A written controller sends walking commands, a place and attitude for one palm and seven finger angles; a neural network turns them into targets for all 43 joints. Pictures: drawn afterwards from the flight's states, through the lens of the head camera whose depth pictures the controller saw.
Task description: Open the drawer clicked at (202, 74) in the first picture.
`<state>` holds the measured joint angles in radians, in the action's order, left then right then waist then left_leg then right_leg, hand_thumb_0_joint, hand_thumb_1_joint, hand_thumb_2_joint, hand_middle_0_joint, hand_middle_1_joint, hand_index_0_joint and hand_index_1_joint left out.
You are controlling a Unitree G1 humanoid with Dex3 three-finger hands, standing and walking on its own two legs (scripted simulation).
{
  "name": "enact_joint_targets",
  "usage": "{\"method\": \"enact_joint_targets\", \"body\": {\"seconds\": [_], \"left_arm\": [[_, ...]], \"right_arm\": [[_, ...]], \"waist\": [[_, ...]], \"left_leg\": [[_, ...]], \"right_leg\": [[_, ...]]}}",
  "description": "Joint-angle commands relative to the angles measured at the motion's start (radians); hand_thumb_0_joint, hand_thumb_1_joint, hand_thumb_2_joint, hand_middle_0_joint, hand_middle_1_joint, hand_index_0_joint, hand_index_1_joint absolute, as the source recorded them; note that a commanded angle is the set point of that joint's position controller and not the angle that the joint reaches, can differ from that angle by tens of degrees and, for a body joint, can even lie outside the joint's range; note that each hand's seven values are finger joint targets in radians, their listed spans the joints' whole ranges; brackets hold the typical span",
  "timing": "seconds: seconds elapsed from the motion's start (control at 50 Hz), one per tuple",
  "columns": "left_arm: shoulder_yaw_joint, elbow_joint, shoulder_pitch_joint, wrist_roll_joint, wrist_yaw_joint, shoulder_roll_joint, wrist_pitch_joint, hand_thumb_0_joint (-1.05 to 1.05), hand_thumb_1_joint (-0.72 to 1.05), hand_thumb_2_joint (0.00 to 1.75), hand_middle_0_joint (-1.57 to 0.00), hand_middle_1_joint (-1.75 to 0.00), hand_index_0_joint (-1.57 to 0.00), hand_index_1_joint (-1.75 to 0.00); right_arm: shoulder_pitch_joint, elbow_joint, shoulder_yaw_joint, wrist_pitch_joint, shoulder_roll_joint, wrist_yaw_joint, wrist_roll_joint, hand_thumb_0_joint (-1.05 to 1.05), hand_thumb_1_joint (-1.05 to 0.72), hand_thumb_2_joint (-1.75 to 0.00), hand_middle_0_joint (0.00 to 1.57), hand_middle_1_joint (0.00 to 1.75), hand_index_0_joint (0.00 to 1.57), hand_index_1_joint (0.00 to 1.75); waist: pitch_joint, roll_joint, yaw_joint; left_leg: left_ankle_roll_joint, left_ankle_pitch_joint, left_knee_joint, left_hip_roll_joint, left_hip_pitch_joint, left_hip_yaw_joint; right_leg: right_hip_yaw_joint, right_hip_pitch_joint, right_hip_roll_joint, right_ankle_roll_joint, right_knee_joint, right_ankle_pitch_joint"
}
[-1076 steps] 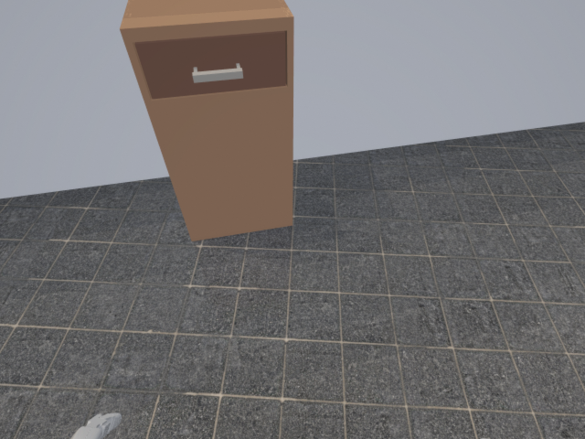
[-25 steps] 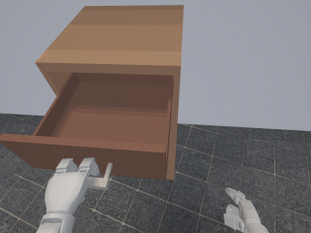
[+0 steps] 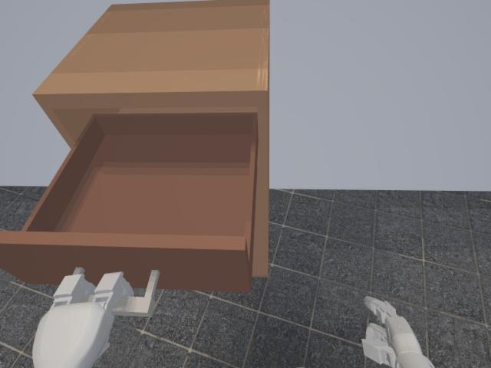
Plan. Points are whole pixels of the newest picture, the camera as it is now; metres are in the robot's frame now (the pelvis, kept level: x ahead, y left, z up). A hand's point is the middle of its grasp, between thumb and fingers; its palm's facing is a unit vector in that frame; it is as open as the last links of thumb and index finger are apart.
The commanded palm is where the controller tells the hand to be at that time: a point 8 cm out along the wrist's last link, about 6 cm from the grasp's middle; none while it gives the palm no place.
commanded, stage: pull the drawer open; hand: left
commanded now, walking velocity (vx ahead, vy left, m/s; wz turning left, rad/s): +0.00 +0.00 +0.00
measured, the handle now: (110, 290) +0.22 +0.23 +0.04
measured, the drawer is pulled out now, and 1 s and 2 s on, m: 0.30 0.30 0.30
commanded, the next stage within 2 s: open the thumb to release the handle in 0.22 s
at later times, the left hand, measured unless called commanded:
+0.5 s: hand (100, 329) +0.17 +0.23 +0.02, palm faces +0.06 -0.08 -0.99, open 6.1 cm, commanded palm +0.14 +0.24 +0.07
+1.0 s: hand (100, 331) +0.17 +0.23 +0.02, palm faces +0.02 -0.09 -1.00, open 13.6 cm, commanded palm +0.15 +0.23 +0.07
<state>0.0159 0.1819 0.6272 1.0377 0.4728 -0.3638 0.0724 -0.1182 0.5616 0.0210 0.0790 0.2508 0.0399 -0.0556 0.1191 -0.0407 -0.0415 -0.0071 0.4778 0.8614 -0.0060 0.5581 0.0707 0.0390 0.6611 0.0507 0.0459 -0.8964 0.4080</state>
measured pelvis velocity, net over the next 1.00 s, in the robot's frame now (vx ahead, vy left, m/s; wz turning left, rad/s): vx -0.01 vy -0.01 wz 0.04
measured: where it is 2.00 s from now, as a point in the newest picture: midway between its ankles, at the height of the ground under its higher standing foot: outside the picture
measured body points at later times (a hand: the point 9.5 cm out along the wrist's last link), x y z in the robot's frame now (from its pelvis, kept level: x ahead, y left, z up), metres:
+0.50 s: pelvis +0.00 +0.00 +0.00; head +0.04 -0.03 +0.45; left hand +0.16 +0.23 +0.07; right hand +0.22 -0.20 -0.11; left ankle -0.03 +0.12 -0.69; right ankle +0.02 -0.09 -0.69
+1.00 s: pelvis -0.01 -0.01 +0.01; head +0.02 -0.04 +0.46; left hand +0.16 +0.23 +0.07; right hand +0.21 -0.21 -0.09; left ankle -0.03 +0.12 -0.69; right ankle +0.02 -0.09 -0.69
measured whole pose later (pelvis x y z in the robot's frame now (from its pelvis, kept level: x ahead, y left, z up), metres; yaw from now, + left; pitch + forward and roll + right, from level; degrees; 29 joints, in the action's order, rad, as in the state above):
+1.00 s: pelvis -0.01 -0.01 +0.01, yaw +2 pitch +7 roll +1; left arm 0.06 0.05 0.44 1.06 0.42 -0.35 0.05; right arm -0.10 0.61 0.01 0.06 0.23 -0.02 -0.04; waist 0.08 -0.04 -0.08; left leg 0.00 0.43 0.80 0.00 0.50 0.03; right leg 0.00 0.59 0.04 0.05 -0.83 0.37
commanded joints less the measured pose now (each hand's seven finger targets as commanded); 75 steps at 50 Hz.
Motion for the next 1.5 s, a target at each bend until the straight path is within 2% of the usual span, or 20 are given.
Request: {"method": "enact_joint_targets", "body": {"seconds": [0.0,0.08,0.22,0.28,0.3,0.32,0.42,0.52,0.54,0.7,0.82,0.86,0.9,0.96,1.12,1.2,1.22,1.26,1.34,1.48], "left_arm": [[-0.137,0.176,0.138,0.005,0.073,-0.143,-0.012,0.00,0.90,0.90,-0.40,-1.35,-0.40,-1.35],[-0.106,0.203,0.111,0.007,0.077,-0.127,-0.025,0.00,0.90,0.90,-0.40,-1.35,-0.40,-1.35],[-0.088,0.181,0.109,0.004,0.067,-0.111,-0.042,0.00,0.90,0.90,-0.40,-1.35,-0.40,-1.35],[-0.105,0.195,0.087,0.005,0.065,-0.133,-0.041,0.00,0.90,0.90,-0.40,-1.35,-0.40,-1.35],[-0.115,0.166,-0.165,0.030,0.070,-0.165,-0.047,0.00,0.90,0.90,-0.40,-1.35,-0.40,-1.35],[-0.115,0.153,-0.144,0.034,0.075,-0.142,-0.046,0.00,0.83,0.87,-0.40,-1.34,-0.40,-1.34],[-0.093,0.124,-0.138,0.017,0.055,-0.140,-0.062,0.00,0.48,0.72,-0.37,-1.30,-0.37,-1.30],[-0.080,0.076,-0.153,0.027,0.032,-0.143,-0.072,0.00,0.13,0.57,-0.35,-1.27,-0.35,-1.27],[-0.072,0.080,-0.144,0.027,0.025,-0.138,-0.072,0.00,0.06,0.54,-0.34,-1.26,-0.34,-1.26],[-0.072,0.052,-0.247,0.022,-0.011,-0.152,-0.064,0.00,-0.50,0.30,-0.30,-1.20,-0.30,-1.20],[-0.068,0.038,-0.256,0.023,-0.013,-0.143,-0.041,0.00,-0.50,0.30,-0.30,-1.20,-0.30,-1.20],[-0.103,0.028,-0.239,0.018,-0.011,-0.172,-0.034,0.00,-0.50,0.30,-0.30,-1.20,-0.30,-1.20],[-0.057,0.042,-0.200,0.014,-0.013,-0.124,-0.031,0.00,-0.50,0.30,-0.30,-1.20,-0.30,-1.20],[-0.078,0.046,-0.239,0.017,-0.007,-0.150,-0.027,0.00,-0.50,0.30,-0.30,-1.20,-0.30,-1.20],[-0.051,0.020,-0.335,0.037,0.011,-0.130,-0.034,0.00,-0.50,0.30,-0.30,-1.20,-0.30,-1.20],[-0.038,0.008,-0.369,0.040,0.012,-0.123,-0.047,0.00,-0.50,0.30,-0.30,-1.20,-0.30,-1.20],[-0.021,0.054,-0.390,0.039,0.011,-0.115,-0.048,0.00,-0.50,0.30,-0.30,-1.20,-0.30,-1.20],[-0.056,0.096,-0.398,0.031,0.013,-0.165,-0.060,0.00,-0.50,0.30,-0.30,-1.20,-0.30,-1.20],[-0.024,0.167,-0.418,0.012,-0.009,-0.140,-0.072,0.00,-0.50,0.30,-0.30,-1.20,-0.30,-1.20],[-0.032,0.225,-0.341,-0.014,-0.065,-0.150,-0.096,0.00,-0.50,0.30,-0.30,-1.20,-0.30,-1.20]], "right_arm": [[0.119,-0.171,0.035,-0.053,0.083,-0.004,0.003,0.00,-0.90,-0.90,0.20,0.30,0.20,0.30],[0.113,-0.173,0.036,-0.054,0.085,0.000,0.004,0.00,-0.90,-0.90,0.20,0.30,0.20,0.30],[0.109,-0.177,0.029,-0.055,0.079,-0.007,0.010,0.00,-0.90,-0.90,0.20,0.30,0.20,0.30],[0.107,-0.177,0.029,-0.056,0.081,-0.010,0.009,0.00,-0.90,-0.90,0.20,0.30,0.20,0.30],[0.112,-0.142,0.030,-0.044,0.092,-0.024,0.008,0.00,-0.90,-0.90,0.20,0.30,0.20,0.30],[0.105,-0.153,0.033,-0.050,0.081,-0.031,0.000,0.00,-0.90,-0.90,0.20,0.30,0.20,0.30],[0.112,-0.149,0.029,-0.058,0.079,-0.044,0.013,0.00,-0.90,-0.90,0.20,0.30,0.20,0.30],[0.127,-0.137,0.019,-0.062,0.071,-0.055,0.020,0.00,-0.90,-0.90,0.20,0.30,0.20,0.30],[0.136,-0.138,0.017,-0.063,0.071,-0.055,0.023,0.00,-0.90,-0.90,0.20,0.30,0.20,0.30],[0.148,-0.126,0.014,-0.064,0.069,-0.068,0.022,0.00,-0.90,-0.90,0.20,0.30,0.20,0.30],[0.146,-0.119,0.018,-0.072,0.068,-0.071,0.016,0.00,-0.90,-0.90,0.20,0.30,0.20,0.30],[0.149,-0.114,0.020,-0.073,0.069,-0.074,0.017,0.00,-0.90,-0.90,0.20,0.30,0.20,0.30],[0.150,-0.120,0.021,-0.075,0.064,-0.067,0.017,0.00,-0.90,-0.90,0.20,0.30,0.20,0.30],[0.149,-0.111,0.023,-0.073,0.071,-0.066,0.015,0.00,-0.90,-0.90,0.20,0.30,0.20,0.30],[0.147,-0.104,0.029,-0.073,0.071,-0.069,0.012,0.00,-0.90,-0.90,0.20,0.30,0.20,0.30],[0.146,-0.104,0.031,-0.072,0.070,-0.074,0.016,0.00,-0.90,-0.90,0.20,0.30,0.20,0.30],[0.147,-0.106,0.031,-0.073,0.071,-0.073,0.015,0.00,-0.90,-0.90,0.20,0.30,0.20,0.30],[0.154,-0.110,0.030,-0.068,0.074,-0.077,0.015,0.00,-0.90,-0.90,0.20,0.30,0.20,0.30],[0.159,-0.116,0.026,-0.067,0.067,-0.078,0.019,0.00,-0.90,-0.90,0.20,0.30,0.20,0.30],[0.176,-0.131,0.009,-0.061,0.064,-0.069,0.026,0.00,-0.90,-0.90,0.20,0.30,0.20,0.30]], "waist": [[0.158,0.036,-0.060],[0.175,0.018,-0.052],[0.158,0.079,-0.048],[0.173,0.063,-0.053],[0.139,0.063,0.003],[0.153,0.045,-0.025],[0.180,0.059,-0.031],[0.149,0.086,-0.042],[0.140,0.065,-0.046],[0.090,0.073,-0.035],[0.114,0.062,-0.043],[0.125,0.064,-0.047],[0.122,0.066,-0.053],[0.123,0.053,-0.040],[0.118,0.080,-0.023],[0.147,0.069,-0.028],[0.174,0.038,-0.028],[0.198,0.006,-0.037],[0.173,0.022,-0.028],[0.115,0.033,-0.048]], "left_leg": [[-0.007,-0.298,-0.081,0.049,-0.040,-0.058],[-0.003,-0.350,-0.068,0.043,-0.069,-0.064],[-0.008,-0.349,-0.067,0.041,-0.050,-0.068],[-0.006,-0.341,-0.072,0.042,-0.068,-0.069],[-0.005,-0.294,-0.064,0.041,-0.058,-0.076],[-0.008,-0.280,-0.071,0.044,-0.066,-0.071],[-0.011,-0.286,-0.085,0.048,-0.085,-0.066],[-0.010,-0.274,-0.110,0.051,-0.074,-0.063],[-0.009,-0.271,-0.118,0.051,-0.074,-0.064],[-0.015,-0.193,-0.145,0.054,-0.080,-0.059],[-0.014,-0.201,-0.150,0.058,-0.089,-0.057],[-0.013,-0.217,-0.150,0.058,-0.088,-0.056],[-0.012,-0.216,-0.151,0.060,-0.079,-0.057],[-0.010,-0.222,-0.150,0.055,-0.080,-0.059],[-0.014,-0.169,-0.143,0.055,-0.071,-0.060],[-0.013,-0.190,-0.147,0.052,-0.087,-0.061],[-0.013,-0.211,-0.149,0.050,-0.110,-0.061],[-0.010,-0.235,-0.162,0.049,-0.133,-0.062],[-0.015,-0.243,-0.181,0.046,-0.166,-0.064],[-0.013,-0.275,-0.234,0.037,-0.195,-0.070]], "right_leg": [[0.065,-0.151,-0.010,0.016,0.132,-0.302],[0.058,-0.119,-0.008,0.016,0.116,-0.302],[0.039,-0.140,-0.010,0.007,0.116,-0.330],[0.054,-0.140,-0.010,0.010,0.122,-0.310],[0.046,-0.084,-0.010,0.009,0.126,-0.288],[0.038,-0.102,-0.011,0.008,0.130,-0.268],[0.029,-0.153,-0.013,0.005,0.149,-0.283],[0.035,-0.190,-0.015,0.002,0.171,-0.293],[0.035,-0.196,-0.015,0.003,0.176,-0.288],[0.051,-0.194,-0.022,-0.002,0.236,-0.178],[0.056,-0.212,-0.026,-0.002,0.241,-0.193],[0.072,-0.232,-0.026,-0.001,0.247,-0.224],[0.068,-0.231,-0.029,0.000,0.240,-0.227],[0.064,-0.218,-0.026,0.001,0.239,-0.224],[0.044,-0.170,-0.029,-0.002,0.238,-0.137],[0.032,-0.180,-0.026,0.000,0.226,-0.163],[0.026,-0.186,-0.028,0.001,0.221,-0.183],[0.034,-0.217,-0.026,0.006,0.228,-0.202],[0.022,-0.223,-0.027,0.002,0.247,-0.194],[0.024,-0.276,-0.029,0.000,0.282,-0.208]]}}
